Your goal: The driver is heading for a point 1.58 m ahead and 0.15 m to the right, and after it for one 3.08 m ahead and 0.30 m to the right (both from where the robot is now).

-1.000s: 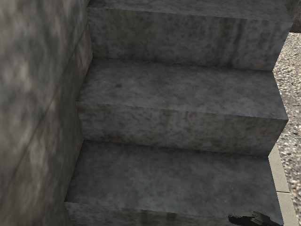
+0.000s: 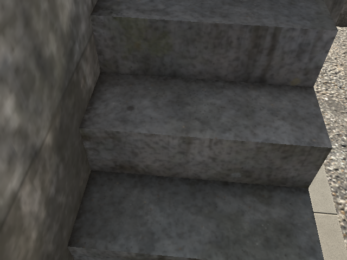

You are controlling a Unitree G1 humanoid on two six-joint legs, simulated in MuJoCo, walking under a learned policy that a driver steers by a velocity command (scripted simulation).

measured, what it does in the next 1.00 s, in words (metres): stands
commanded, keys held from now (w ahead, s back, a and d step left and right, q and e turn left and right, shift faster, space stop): shift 1.00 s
